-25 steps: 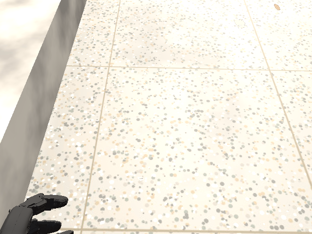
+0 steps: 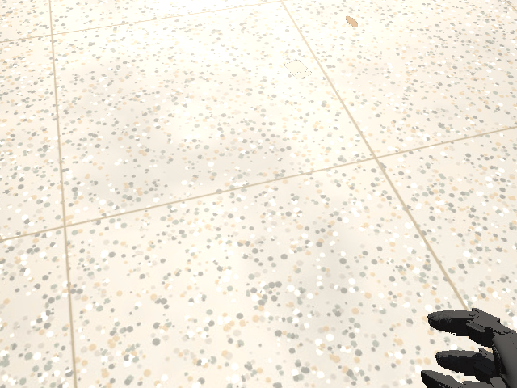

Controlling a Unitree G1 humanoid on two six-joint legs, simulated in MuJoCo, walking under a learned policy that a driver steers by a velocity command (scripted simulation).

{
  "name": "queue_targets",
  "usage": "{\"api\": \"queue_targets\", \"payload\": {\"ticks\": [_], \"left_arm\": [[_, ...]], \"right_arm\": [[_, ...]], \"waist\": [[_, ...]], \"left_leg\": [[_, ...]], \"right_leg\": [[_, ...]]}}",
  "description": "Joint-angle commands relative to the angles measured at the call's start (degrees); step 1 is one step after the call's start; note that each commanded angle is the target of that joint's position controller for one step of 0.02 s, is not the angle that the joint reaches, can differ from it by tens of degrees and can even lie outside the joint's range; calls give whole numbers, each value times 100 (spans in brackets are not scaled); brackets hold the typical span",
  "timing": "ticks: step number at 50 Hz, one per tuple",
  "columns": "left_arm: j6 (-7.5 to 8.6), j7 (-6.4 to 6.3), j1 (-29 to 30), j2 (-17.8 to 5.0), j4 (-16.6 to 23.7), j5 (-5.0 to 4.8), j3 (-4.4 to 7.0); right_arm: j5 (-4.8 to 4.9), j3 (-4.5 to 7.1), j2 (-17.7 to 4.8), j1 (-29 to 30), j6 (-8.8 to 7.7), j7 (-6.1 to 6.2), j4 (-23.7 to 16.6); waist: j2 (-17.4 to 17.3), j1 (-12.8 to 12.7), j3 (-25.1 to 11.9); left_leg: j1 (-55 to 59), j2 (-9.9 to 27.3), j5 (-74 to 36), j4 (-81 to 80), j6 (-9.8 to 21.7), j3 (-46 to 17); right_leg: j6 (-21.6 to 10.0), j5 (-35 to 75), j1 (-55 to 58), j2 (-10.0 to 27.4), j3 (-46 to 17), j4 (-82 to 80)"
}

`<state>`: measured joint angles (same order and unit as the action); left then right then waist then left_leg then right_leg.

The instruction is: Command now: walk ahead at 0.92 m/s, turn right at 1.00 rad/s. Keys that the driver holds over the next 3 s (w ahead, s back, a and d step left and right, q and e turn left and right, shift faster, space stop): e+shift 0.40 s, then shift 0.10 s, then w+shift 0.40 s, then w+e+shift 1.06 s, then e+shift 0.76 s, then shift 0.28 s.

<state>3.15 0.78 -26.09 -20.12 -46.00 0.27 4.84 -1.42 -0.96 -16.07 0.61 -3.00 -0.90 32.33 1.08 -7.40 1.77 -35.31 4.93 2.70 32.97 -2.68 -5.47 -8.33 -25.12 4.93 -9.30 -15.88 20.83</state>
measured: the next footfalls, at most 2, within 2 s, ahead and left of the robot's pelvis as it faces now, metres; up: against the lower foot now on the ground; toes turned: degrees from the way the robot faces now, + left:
left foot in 0.04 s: +0.23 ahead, +0.18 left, +0.00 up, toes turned -5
right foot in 0.44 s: +0.42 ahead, -0.08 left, +0.00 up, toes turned -25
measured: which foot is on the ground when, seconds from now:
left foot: up 0.00-0.02, down 0.04-0.42, up 0.44-0.86, down 0.88-1.00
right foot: down 0.00-0.02, up 0.04-0.42, down 0.44-0.88, up 0.90-1.00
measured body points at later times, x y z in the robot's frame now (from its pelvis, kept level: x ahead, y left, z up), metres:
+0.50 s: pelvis +0.30 +0.02 -0.02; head +0.34 -0.02 +0.43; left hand +0.60 +0.17 -0.09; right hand +0.25 -0.27 -0.15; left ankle +0.24 +0.19 -0.63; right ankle +0.39 -0.06 -0.72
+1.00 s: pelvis +0.50 -0.02 +0.02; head +0.51 -0.01 +0.47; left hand +0.77 +0.11 -0.08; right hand +0.41 -0.29 -0.08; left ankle +0.53 +0.09 -0.72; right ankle +0.43 -0.12 -0.66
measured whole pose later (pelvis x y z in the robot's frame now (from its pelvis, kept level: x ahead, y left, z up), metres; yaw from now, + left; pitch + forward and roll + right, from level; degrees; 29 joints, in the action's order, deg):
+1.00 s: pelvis +0.50 -0.02 +0.02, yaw -35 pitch +3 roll +0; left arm 2.3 2.6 -12.6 -16.7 -39.7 1.6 3.0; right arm -1.8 1.8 -15.7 -18.6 -3.2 0.0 42.6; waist 1.5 0.9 -3.3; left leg -12.0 0.6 16.2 24.8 1.0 3.3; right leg -4.4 -15.1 -30.6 -5.1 -5.5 56.2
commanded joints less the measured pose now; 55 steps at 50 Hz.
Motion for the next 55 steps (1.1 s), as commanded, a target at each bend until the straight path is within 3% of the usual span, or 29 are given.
{"api": "queue_targets", "payload": {"ticks": [1,2,3,4,5,6,7,9,12,15,19,20,21,22,23,24,25,26,28,33,38,42,43,44,45,46,47,49,55], "left_arm": [[84,-10,787,-1269,453,33,306],[139,-26,901,-620,610,-1,129],[87,-79,105,183,944,-232,-79],[-14,-175,401,-432,835,14,-43],[-88,-166,932,-611,809,92,16],[-154,-104,1179,-571,814,119,22],[-243,-14,1288,-475,855,149,32],[-444,133,1338,-193,1029,154,-13],[-545,246,1687,-53,1429,185,-89],[-553,347,1743,-28,1444,118,-122],[-580,280,1416,-251,1304,175,-21],[-549,211,970,-350,1187,199,50],[-490,97,389,-462,973,259,137],[-477,-37,845,-1047,1071,162,236],[-500,-7,876,-1527,1475,4,359],[-523,-61,964,-1253,1517,-47,332],[-521,-116,1213,-889,1429,-8,224],[-486,-120,1279,-587,1269,44,124],[-408,-124,1454,-315,1144,97,17],[-203,0,1109,-377,826,147,42],[-126,128,1045,-455,785,90,79],[-94,142,1282,-417,834,18,52],[-72,117,1485,-234,918,34,-6],[-12,93,1897,211,1149,34,-140],[82,113,2066,433,1410,-19,-241],[90,84,2085,147,1369,102,-198],[82,112,1976,5,1266,114,-147],[18,221,1689,-98,1109,158,-98],[-188,376,2366,1,1207,186,-139]], "right_arm": [[1,496,-1197,-2035,-85,202,260],[-180,630,-1621,-3194,-136,333,419],[-378,680,-2049,-2830,-113,316,359],[-242,673,-1602,-2361,-68,272,294],[-183,510,-998,-1952,-57,253,286],[-177,412,-661,-1782,-30,221,371],[-130,360,-559,-1808,-16,233,484],[5,348,-553,-1875,-87,198,703],[115,421,-738,-1363,-171,171,716],[135,474,-815,-925,-185,165,704],[257,627,-1146,-1316,-46,175,709],[293,659,-1211,-1352,37,153,659],[279,646,-1151,-1400,105,120,601],[84,523,-572,-2009,200,56,562],[7,550,-763,-2531,364,149,339],[-51,527,-865,-2257,419,228,389],[-1,499,-845,-1891,443,273,362],[-57,480,-797,-1732,437,273,373],[-118,477,-830,-1863,495,183,479],[-67,355,-391,-1332,397,-16,418],[40,361,-405,-929,259,-49,358],[45,351,-385,-1374,129,6,506],[10,371,-468,-1912,58,50,668],[-80,440,-840,-2732,-27,118,857],[-84,644,-1509,-2812,-21,136,883],[-88,676,-1345,-2638,-13,136,869],[-57,607,-1076,-2377,-42,122,788],[-29,543,-901,-2042,-118,128,733],[-23,491,-653,-2527,-298,35,1099]], "waist": [[-115,1609,-1012],[-592,1996,-1716],[-2508,1146,-2469],[-1719,1143,-2086],[-1075,1192,-1276],[-663,1139,-825],[-757,1067,-636],[-1006,847,-322],[-964,526,-134],[-933,319,-160],[-617,214,-411],[-517,42,-662],[-114,-214,-886],[1221,394,-739],[1035,440,-1976],[316,331,-2037],[108,424,-1343],[-35,608,-984],[167,821,-876],[113,684,-572],[303,542,-279],[15,886,-177],[-219,1156,-177],[-1093,1522,-200],[-1806,1485,53],[-967,1338,222],[-538,1158,62],[-607,892,-185],[-545,1084,388]], "left_leg": [[3898,-483,622,-234,142,460],[5199,687,1931,-322,322,-568],[6134,2554,1299,-1238,904,-3647],[5599,2388,998,-1261,1015,-3838],[4846,2042,77,-1072,960,-2499],[4267,1717,-1103,-954,921,-1486],[3931,1502,-1840,-949,857,-846],[3315,1392,-2554,-1153,797,-165],[2719,1380,-2813,-1542,793,680],[2116,940,-2355,-1409,498,1685],[2681,1094,-3624,59,396,1921],[2566,1140,-3477,1024,367,1907],[1906,947,-2002,2467,217,1857],[685,41,3422,4355,-9,1989],[1,-534,3933,5559,-219,876],[-139,-264,3375,5380,-181,375],[-117,-117,2908,4955,-113,345],[12,76,2585,4277,-30,262],[741,162,2293,3308,87,303],[842,59,1608,1792,159,440],[1303,-161,1263,472,183,651],[2601,-383,1138,-545,363,898],[3344,-242,1492,-784,480,659],[4026,744,2744,-1552,718,-667],[4334,1859,4248,-2442,1259,-2803],[4166,2103,4362,-2436,1435,-3179],[4181,1803,3973,-2233,1245,-2627],[3960,1306,3261,-2317,861,-1485],[3488,835,1283,-2815,684,510]], "right_leg": [[7,4956,-1783,628,-493,2281],[168,3279,-2630,273,-76,4267],[408,-954,-4197,-311,670,5898],[338,-382,-4713,337,916,6170],[367,107,-4794,658,1091,5928],[438,271,-4707,846,1199,5708],[516,248,-4632,973,1200,5537],[643,241,-4450,1046,1269,5143],[673,1041,-4172,1110,1479,3946],[493,2398,-2860,941,1933,2388],[126,1926,-2071,514,2350,1827],[-33,1755,-1527,379,2283,1619],[-218,2047,-648,392,1861,1083],[-546,5440,-183,1743,201,1048],[-1705,6479,564,3018,-2291,640],[-1740,5373,246,3036,-2146,220],[-1552,4716,-479,2781,-1597,87],[-1218,3382,-1013,2334,-1208,-91],[-827,1157,-1801,1791,-774,-602],[-695,-498,-2061,1651,-799,-1237],[-490,-736,-2277,1633,-552,-1277],[-321,-864,-3023,1512,-387,-665],[-194,-869,-3637,1282,-203,-27],[81,-571,-4513,785,416,1497],[239,-178,-5838,259,1182,2615],[238,245,-6220,616,745,3408],[287,662,-6167,672,568,3735],[454,1177,-5794,775,679,4034],[566,2198,-5785,955,1179,4113]]}}
Over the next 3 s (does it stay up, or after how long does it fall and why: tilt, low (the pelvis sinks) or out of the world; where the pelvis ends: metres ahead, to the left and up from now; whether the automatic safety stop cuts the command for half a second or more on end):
stays up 0.99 -1.14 0.02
